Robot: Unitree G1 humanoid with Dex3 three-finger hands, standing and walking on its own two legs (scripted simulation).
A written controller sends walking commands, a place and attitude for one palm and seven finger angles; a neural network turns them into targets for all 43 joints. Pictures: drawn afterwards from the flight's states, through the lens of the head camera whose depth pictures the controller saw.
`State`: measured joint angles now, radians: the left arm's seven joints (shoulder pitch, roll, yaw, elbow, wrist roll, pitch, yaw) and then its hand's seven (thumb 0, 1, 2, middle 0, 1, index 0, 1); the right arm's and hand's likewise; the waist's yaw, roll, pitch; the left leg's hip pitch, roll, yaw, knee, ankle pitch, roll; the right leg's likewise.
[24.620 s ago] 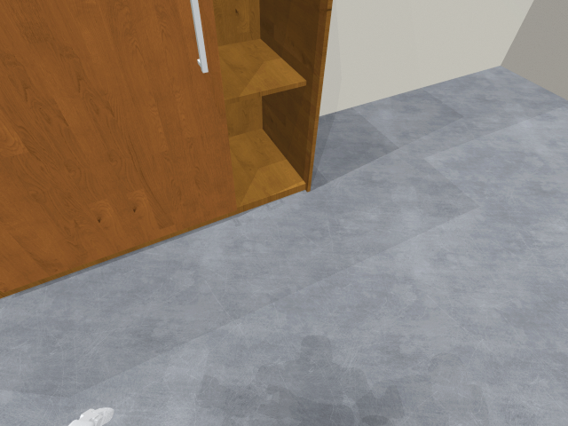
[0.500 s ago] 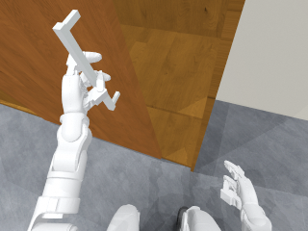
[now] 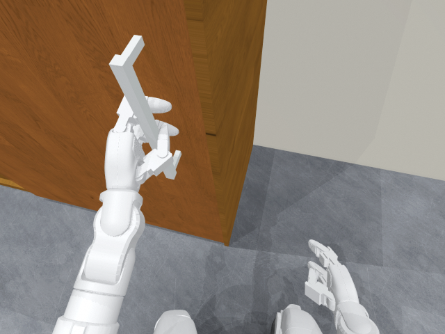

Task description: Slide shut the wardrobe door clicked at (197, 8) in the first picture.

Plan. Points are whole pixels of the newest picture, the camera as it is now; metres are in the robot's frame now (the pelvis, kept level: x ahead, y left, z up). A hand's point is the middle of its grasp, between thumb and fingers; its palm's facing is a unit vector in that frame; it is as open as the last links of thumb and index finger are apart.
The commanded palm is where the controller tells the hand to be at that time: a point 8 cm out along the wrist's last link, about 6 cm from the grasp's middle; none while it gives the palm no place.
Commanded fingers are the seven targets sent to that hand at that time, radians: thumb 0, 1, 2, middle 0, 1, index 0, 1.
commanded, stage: step sideways, sliding the door along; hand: left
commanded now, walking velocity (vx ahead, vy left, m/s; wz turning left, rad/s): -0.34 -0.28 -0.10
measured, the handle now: (157, 124) +0.38 +0.18 +0.12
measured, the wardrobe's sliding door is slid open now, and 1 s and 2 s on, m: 0.00 0.00 0.00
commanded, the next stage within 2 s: stop walking and hold the door there in 0.40 s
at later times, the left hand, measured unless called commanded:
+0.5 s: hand (178, 147) +0.34 +0.14 +0.12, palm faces +0.59 -0.80 -0.10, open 6.5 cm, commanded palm +0.30 +0.15 +0.11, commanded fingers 0.00 0.90 0.90 -0.45 -1.40 -0.45 -1.40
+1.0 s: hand (169, 150) +0.34 +0.15 +0.12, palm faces +0.58 -0.75 -0.32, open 6.4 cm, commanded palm +0.29 +0.16 +0.11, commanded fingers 0.00 0.90 0.90 -0.45 -1.40 -0.45 -1.40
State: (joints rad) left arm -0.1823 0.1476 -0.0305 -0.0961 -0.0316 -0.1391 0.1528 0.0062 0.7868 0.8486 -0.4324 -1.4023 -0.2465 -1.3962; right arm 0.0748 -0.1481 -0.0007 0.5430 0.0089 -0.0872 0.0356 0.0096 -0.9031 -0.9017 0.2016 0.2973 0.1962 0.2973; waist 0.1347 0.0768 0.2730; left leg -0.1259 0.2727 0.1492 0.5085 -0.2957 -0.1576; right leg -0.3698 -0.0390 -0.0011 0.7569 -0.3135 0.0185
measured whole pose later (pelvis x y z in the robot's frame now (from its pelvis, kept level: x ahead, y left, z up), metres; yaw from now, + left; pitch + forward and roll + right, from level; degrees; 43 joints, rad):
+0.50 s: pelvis -0.01 -0.16 +0.00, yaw -2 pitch -2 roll -2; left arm -0.34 0.28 0.35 0.10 -0.10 -0.03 0.24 0.01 0.83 0.88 -0.29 -1.37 -0.04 -1.32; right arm 0.15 -0.20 -0.05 0.58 0.03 -0.12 0.05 0.01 -0.90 -0.90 0.20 0.30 0.19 0.30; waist 0.14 0.05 0.26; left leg -0.17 0.29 0.10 0.54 -0.29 -0.16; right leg -0.28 -0.02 -0.02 0.66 -0.31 0.01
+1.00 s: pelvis -0.01 -0.19 +0.01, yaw -8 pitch -2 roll +1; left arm -0.19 0.53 0.50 0.56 -0.03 -0.09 0.18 -0.06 0.71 0.84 -0.31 -1.28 -0.19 -1.31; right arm 0.21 -0.30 -0.03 0.66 0.05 -0.08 -0.07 0.01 -0.91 -0.90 0.20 0.30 0.19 0.30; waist 0.01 0.01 0.01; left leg -0.24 0.01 0.13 0.49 -0.23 0.04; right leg -0.27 -0.02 -0.01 0.62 -0.39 -0.01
